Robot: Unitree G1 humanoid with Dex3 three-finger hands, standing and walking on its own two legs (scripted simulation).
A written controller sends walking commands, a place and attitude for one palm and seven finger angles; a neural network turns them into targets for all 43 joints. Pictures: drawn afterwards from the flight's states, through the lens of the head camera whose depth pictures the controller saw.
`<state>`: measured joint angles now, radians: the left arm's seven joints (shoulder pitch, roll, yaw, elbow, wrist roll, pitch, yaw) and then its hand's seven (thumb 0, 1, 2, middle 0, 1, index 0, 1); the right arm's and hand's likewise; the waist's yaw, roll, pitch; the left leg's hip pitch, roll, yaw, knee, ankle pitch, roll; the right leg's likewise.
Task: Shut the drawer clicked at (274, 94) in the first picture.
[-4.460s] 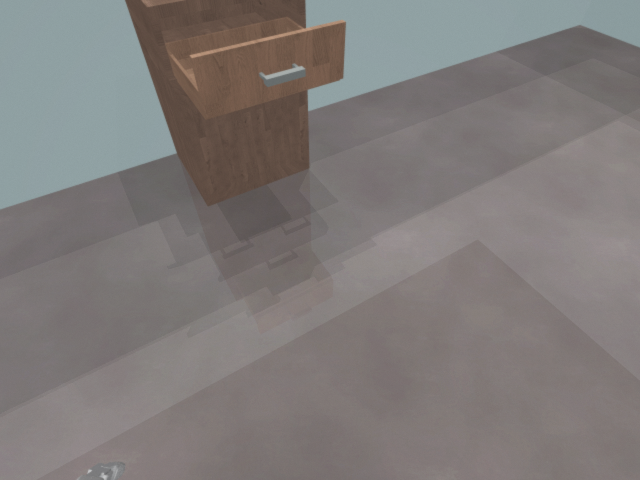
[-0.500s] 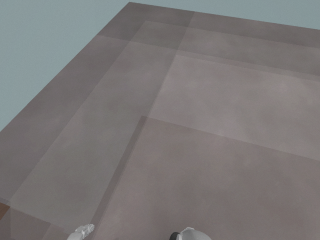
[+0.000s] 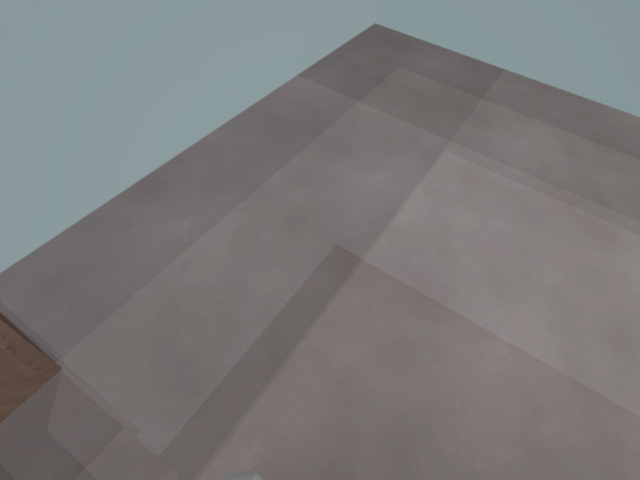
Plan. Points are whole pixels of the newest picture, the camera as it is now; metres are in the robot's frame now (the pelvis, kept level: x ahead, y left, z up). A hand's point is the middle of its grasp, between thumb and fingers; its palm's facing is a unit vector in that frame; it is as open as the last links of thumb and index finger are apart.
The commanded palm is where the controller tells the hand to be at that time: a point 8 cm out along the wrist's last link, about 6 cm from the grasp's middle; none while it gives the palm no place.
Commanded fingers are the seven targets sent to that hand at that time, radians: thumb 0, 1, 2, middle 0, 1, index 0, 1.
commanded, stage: turn to face it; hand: left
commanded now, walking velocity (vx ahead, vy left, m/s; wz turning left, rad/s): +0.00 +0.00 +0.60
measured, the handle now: out of the picture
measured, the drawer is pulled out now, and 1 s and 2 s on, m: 0.30 0.30 0.30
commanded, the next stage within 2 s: take the last steps up to it in 1.52 s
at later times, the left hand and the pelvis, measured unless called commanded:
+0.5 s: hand out of the picture +0.08 +0.18 -0.13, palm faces +0.28 -0.91 -0.30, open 7.4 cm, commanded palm none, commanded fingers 0.00 0.90 0.90 -0.20 -0.30 -0.20 -0.30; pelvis +0.02 -0.05 +0.01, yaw +17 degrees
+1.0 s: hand out of the picture -0.11 +0.19 -0.16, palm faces +0.60 -0.75 -0.27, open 7.4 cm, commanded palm none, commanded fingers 0.00 0.90 0.90 -0.20 -0.30 -0.20 -0.30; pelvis -0.01 -0.02 +0.01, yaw +35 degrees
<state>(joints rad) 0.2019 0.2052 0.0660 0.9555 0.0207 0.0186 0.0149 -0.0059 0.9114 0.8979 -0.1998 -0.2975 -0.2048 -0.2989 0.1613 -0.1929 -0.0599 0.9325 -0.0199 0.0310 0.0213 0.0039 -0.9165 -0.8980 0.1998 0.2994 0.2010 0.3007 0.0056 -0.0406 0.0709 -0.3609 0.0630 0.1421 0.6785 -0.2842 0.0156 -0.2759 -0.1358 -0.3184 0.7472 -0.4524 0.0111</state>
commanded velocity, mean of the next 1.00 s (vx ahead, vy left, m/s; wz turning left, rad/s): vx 0.00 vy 0.00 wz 0.60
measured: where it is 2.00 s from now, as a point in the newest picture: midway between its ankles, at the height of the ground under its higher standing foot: outside the picture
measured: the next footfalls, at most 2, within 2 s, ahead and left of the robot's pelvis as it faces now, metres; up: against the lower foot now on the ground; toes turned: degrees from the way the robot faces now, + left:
right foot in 0.46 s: +0.08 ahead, -0.16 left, +0.00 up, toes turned +13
left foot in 0.88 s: -0.02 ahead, +0.08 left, +0.00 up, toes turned +38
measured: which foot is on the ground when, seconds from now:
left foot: down 0.00-0.44, up 0.46-0.86, down 0.88-1.00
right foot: up 0.00-0.44, down 0.46-0.88, up 0.90-1.00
